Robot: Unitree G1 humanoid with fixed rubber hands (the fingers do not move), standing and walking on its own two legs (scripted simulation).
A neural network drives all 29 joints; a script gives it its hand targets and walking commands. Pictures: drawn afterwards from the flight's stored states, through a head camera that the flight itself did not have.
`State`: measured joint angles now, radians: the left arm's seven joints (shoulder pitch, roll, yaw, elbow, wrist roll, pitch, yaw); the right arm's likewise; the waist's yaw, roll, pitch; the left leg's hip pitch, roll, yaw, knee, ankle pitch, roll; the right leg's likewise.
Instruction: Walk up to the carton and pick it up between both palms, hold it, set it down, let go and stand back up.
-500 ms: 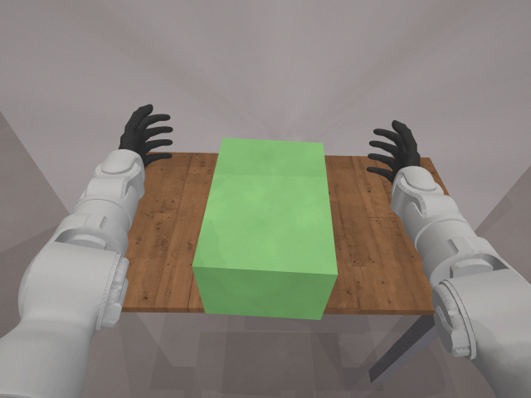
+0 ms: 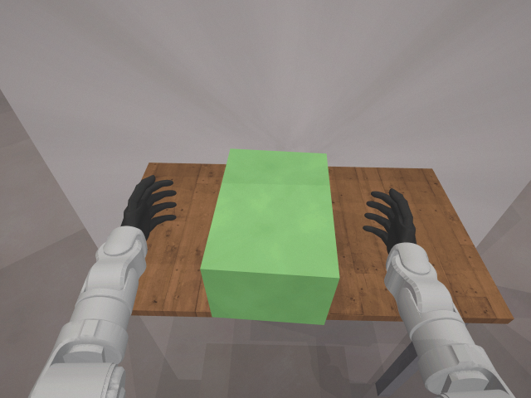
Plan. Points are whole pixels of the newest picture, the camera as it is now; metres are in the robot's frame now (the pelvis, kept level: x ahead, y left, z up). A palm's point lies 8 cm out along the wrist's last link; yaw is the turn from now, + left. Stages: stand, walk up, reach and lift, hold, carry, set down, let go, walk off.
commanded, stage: set down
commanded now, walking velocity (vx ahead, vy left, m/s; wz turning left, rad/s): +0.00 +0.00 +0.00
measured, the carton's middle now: (273, 229) +0.45 +0.03 -0.02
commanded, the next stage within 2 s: let go in 1.96 s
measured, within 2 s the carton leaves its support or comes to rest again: neither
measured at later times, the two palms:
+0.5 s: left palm (123, 298) +0.27 +0.25 +0.03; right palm (409, 303) +0.28 -0.17 +0.04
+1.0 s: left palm (116, 361) +0.19 +0.25 -0.02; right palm (413, 363) +0.21 -0.18 -0.01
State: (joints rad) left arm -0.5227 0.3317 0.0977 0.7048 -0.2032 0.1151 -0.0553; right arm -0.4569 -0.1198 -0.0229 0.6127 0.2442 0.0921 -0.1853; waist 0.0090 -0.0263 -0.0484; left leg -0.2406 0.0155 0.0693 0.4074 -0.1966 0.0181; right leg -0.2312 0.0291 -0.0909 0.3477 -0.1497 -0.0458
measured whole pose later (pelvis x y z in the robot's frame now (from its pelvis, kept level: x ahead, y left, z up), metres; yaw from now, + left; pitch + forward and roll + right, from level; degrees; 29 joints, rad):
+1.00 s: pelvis +0.01 +0.01 +0.00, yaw +0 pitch -3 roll -1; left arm 0.23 0.33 -0.08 0.33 -0.26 -0.16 -0.01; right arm 0.26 -0.08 0.00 0.29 0.15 -0.11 -0.07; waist 0.05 -0.02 0.03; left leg -0.14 0.00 0.07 0.40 -0.23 0.03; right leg -0.13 0.01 -0.09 0.36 -0.19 -0.04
